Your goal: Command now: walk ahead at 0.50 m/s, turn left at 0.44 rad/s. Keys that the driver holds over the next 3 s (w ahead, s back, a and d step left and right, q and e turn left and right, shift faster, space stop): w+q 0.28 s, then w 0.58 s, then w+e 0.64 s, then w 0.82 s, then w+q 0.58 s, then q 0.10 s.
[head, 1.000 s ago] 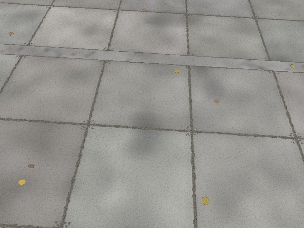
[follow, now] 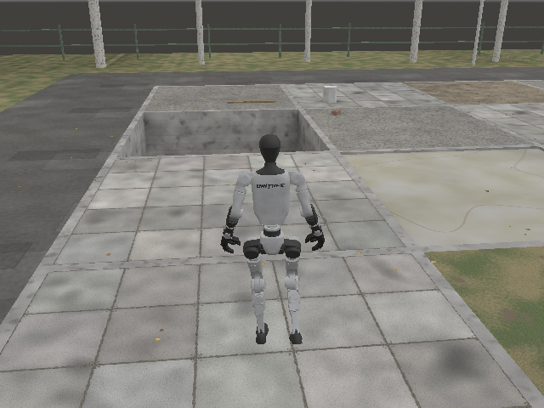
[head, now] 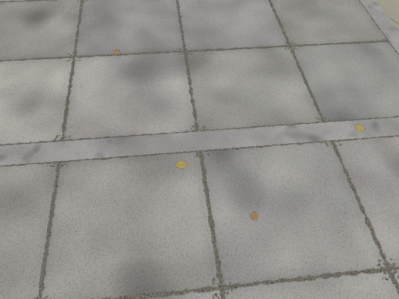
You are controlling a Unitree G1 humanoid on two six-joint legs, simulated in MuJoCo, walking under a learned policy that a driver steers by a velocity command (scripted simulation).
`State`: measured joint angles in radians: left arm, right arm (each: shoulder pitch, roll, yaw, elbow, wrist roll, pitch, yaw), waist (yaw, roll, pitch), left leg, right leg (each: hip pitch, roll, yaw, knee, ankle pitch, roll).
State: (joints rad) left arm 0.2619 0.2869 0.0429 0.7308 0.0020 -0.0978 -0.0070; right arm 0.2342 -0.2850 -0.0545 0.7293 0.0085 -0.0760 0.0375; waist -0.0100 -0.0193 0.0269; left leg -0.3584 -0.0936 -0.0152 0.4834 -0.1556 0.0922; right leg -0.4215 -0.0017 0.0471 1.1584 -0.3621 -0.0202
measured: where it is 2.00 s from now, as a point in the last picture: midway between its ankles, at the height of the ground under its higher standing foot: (168, 158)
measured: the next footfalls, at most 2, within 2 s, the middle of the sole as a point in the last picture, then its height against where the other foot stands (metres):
right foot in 0.36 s outside the picture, level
left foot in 0.86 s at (137, 269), level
